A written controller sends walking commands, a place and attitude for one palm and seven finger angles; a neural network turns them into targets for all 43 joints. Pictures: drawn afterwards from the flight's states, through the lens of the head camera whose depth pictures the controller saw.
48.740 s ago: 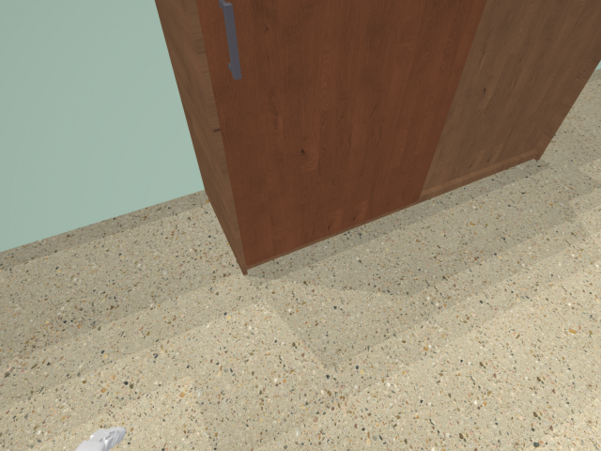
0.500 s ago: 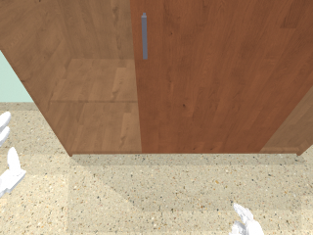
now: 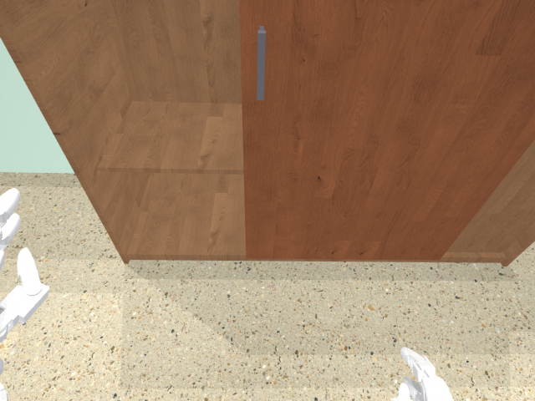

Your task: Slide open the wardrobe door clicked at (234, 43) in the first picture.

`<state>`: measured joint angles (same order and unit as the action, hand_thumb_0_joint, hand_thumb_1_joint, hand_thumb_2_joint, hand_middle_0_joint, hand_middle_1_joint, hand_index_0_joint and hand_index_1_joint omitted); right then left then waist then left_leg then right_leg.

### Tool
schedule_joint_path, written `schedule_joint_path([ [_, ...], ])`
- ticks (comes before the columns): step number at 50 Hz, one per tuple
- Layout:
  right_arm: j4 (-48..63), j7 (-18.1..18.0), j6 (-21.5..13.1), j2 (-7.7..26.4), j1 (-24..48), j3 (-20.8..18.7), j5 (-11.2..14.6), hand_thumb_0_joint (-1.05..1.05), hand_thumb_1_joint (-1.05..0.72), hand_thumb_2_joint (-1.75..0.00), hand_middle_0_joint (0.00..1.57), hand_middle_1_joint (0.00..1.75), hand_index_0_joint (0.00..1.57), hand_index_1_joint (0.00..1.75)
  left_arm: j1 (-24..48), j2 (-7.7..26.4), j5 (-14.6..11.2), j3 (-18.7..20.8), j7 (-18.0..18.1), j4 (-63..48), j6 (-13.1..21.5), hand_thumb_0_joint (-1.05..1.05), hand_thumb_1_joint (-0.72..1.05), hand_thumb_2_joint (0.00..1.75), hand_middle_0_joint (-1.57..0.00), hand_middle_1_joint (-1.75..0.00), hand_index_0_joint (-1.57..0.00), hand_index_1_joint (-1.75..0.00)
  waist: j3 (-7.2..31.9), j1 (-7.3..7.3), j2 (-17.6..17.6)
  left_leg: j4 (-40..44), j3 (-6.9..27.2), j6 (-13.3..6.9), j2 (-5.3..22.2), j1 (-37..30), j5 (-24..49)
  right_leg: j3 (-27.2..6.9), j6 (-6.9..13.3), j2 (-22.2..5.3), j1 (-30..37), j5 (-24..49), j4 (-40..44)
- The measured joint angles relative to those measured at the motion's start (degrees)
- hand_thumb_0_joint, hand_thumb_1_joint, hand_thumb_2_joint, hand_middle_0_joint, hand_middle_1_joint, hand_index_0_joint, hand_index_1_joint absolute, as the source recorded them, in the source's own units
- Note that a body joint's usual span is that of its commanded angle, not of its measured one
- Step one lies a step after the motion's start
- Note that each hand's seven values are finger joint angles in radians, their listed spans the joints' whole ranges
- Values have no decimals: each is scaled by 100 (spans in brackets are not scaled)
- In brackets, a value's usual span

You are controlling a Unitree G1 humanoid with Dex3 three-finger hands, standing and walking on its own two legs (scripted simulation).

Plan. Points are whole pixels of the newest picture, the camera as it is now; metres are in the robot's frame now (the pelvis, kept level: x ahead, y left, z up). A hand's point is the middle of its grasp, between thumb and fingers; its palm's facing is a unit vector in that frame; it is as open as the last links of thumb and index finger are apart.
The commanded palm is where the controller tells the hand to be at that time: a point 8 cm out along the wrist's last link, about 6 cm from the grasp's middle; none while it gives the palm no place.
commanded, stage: stop stepping back and stand still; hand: left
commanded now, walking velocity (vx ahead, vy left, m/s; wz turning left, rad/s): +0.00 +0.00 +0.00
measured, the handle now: (261, 64) +0.78 +0.08 +0.14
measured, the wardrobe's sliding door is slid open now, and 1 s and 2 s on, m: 0.51 0.51 0.51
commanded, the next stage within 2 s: let the arm hang, fingers relaxed in 0.24 s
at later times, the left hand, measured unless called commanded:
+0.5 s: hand (101, 383) +0.15 +0.26 -0.06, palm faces +0.08 -0.90 -0.42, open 7.4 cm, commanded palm none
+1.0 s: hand out of the picture -0.02 +0.24 -0.17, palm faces +0.03 -0.95 -0.30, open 7.3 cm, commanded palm none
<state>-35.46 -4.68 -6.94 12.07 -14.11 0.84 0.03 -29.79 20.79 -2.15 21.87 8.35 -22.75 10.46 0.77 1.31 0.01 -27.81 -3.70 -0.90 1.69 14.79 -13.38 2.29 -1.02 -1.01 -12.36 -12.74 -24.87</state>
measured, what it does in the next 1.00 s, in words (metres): stands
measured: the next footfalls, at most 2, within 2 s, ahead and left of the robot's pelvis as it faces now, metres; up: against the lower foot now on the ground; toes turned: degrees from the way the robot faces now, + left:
none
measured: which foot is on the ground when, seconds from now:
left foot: down 0.00-1.00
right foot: down 0.00-1.00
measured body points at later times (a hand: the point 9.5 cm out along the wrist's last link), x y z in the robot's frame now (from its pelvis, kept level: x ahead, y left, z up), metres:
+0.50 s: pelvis -0.03 +0.01 -0.01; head -0.02 -0.02 +0.44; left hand +0.15 +0.30 -0.03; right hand +0.13 -0.25 -0.13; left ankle +0.02 +0.11 -0.74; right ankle +0.00 -0.13 -0.74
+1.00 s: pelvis -0.02 +0.00 +0.00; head +0.00 +0.00 +0.45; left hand -0.02 +0.29 -0.14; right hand +0.01 -0.25 -0.16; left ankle +0.02 +0.11 -0.74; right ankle +0.00 -0.13 -0.74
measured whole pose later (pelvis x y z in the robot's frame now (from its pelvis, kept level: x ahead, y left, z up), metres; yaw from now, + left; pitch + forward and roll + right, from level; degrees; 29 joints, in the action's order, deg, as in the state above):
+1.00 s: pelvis -0.02 +0.00 +0.00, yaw +2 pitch +0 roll -1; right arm -59.9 -0.3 1.3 13.5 -14.4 -1.2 -1.0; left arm -14.9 16.1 1.0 1.7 -0.1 62.0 -0.8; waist -2.6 0.0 -1.8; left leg -28.4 -2.1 -1.6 0.0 17.1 -11.5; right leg 3.9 -1.0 -2.6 -14.4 -12.4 -26.8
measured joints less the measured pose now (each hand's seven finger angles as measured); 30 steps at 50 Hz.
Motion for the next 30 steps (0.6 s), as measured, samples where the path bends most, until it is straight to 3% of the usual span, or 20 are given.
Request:
schedule_joint_path([
  [17,-7,29,-115,-68,26,22,-14,1,-91,-90,20,30,20,30,26,88,72,38,-6,30,123,1,89,89,-21,-30,-21,-30,3,-87,-41,155,-11,-70,-63,45,208,-8,-57,-54,-21,234,197],
  [19,-331,271,-227,113,127,-26,15,1,-91,-90,20,30,20,30,401,169,178,-312,-235,816,110,1,89,89,-21,-30,-21,-30,79,-54,-140,-34,58,-88,-107,241,169,64,-69,-106,-186,155,-11],
  [21,-651,448,16,365,341,-37,15,1,-91,-90,20,30,20,30,919,136,226,-832,-515,2067,-394,0,89,90,-20,-30,-21,-30,121,-19,-285,-229,70,-124,-173,404,114,75,-63,-183,-393,13,-331],
  [24,-930,531,358,580,646,-60,-43,1,-91,-90,20,30,21,30,1384,-108,300,-1475,-765,3967,-1041,0,90,90,-20,-30,-20,-30,46,-122,-415,-467,2,-176,-251,569,34,-4,-33,-278,-686,-190,-812],
  [27,-1097,543,537,579,687,-88,-96,1,-91,-90,20,30,20,30,1486,-463,370,-1951,-895,5368,-1309,0,90,89,-20,-30,-20,-30,-122,-245,-346,-570,-24,-153,-252,625,9,-40,-97,-290,-788,-245,-998],
  [30,-1305,542,698,468,473,-98,-130,1,-91,-90,20,30,20,30,1437,-812,378,-2251,-930,6320,-1389,1,90,89,-20,-30,-20,-30,-283,-307,-105,-661,51,-98,-225,661,-9,35,-29,-264,-780,-288,-1057],
])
